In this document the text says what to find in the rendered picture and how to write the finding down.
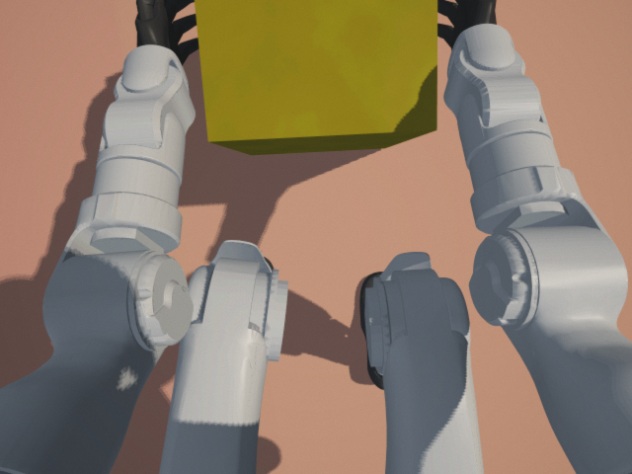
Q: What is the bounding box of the robot right thigh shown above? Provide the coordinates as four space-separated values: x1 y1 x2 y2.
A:
364 269 484 474

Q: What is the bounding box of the right robot forearm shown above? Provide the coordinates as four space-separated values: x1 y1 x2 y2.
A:
443 24 628 302

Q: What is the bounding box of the robot right hand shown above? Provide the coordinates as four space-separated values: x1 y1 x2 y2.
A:
437 0 497 51

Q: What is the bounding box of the robot left upper arm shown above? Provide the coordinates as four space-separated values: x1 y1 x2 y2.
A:
0 250 194 474

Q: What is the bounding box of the robot left hand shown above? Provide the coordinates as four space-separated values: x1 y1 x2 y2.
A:
135 0 199 66

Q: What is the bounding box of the robot right upper arm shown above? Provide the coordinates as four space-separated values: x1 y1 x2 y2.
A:
469 225 632 474

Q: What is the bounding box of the robot right shin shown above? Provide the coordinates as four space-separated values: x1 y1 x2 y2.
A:
375 252 471 375

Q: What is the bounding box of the carton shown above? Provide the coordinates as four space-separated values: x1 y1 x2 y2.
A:
195 0 437 155

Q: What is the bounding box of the left robot forearm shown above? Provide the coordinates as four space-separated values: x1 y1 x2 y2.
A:
42 44 196 331

